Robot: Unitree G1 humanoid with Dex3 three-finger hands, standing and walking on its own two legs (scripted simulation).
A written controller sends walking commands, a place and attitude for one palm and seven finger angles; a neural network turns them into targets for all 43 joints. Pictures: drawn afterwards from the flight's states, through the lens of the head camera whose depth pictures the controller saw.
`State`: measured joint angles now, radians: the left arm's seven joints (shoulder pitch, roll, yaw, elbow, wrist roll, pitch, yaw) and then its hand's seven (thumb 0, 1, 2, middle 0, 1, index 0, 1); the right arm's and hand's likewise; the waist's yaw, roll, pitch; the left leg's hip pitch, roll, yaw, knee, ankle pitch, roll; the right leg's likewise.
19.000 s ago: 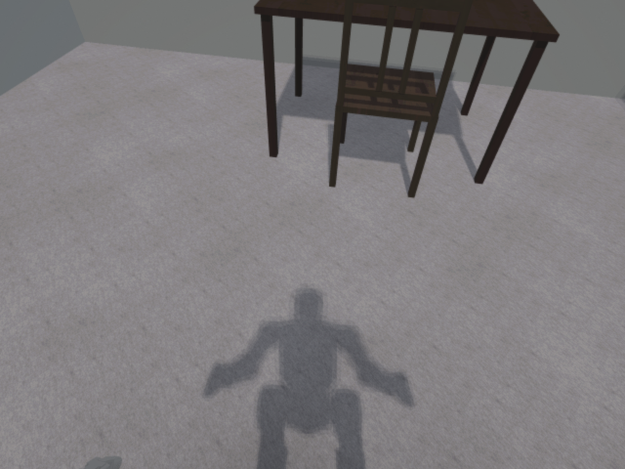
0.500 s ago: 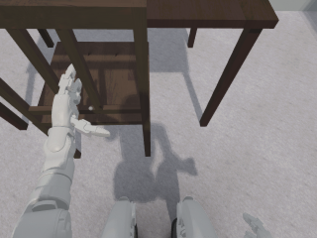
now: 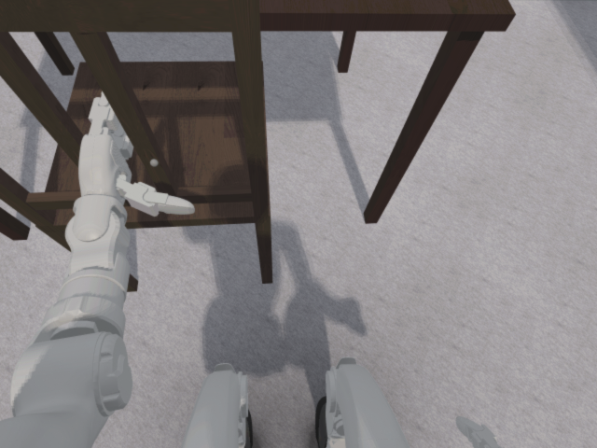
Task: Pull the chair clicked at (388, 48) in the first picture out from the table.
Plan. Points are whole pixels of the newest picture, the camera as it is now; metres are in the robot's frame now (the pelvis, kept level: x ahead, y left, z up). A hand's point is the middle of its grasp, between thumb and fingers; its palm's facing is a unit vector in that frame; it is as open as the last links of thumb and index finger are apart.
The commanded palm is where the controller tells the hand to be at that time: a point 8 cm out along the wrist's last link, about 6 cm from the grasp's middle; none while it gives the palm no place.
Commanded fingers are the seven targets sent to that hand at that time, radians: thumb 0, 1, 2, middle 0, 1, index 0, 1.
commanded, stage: push the fingers through the gap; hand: left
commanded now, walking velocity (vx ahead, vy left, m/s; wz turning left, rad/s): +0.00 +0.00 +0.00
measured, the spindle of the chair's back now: (66, 133) +0.52 +0.29 +0.05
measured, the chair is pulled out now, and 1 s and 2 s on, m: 0.00 0.00 0.02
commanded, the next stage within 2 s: hook a spindle and tug to test in 0.50 s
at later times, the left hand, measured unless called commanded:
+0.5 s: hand (155, 154) +0.49 +0.18 +0.05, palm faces +0.07 -1.00 -0.05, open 16.9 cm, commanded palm +0.46 +0.22 +0.04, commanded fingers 0.00 -0.50 0.30 -0.06 -0.08 -0.06 -0.08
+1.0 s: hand (153, 154) +0.49 +0.18 +0.04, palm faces +0.05 -1.00 -0.03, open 14.9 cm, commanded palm +0.46 +0.22 +0.04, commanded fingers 0.00 -0.16 0.44 -0.43 -1.23 -0.43 -1.23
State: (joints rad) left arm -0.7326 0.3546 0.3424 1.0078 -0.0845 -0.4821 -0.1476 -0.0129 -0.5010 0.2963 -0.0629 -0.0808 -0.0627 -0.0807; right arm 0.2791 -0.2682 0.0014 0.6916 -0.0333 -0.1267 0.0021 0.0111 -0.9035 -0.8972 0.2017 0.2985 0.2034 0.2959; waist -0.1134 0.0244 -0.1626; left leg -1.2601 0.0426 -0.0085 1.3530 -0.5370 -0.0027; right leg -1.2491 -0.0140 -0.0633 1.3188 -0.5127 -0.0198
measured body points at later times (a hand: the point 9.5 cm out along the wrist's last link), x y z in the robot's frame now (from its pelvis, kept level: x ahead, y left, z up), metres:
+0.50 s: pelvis +0.00 +0.00 +0.00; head +0.14 +0.01 +0.43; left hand +0.48 +0.23 +0.05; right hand +0.05 -0.27 -0.12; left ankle +0.05 +0.12 -0.60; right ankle +0.05 -0.11 -0.60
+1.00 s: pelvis +0.00 +0.01 +0.00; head +0.14 +0.02 +0.43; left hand +0.48 +0.23 +0.05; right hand +0.06 -0.26 -0.11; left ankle +0.05 +0.12 -0.60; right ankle +0.05 -0.11 -0.60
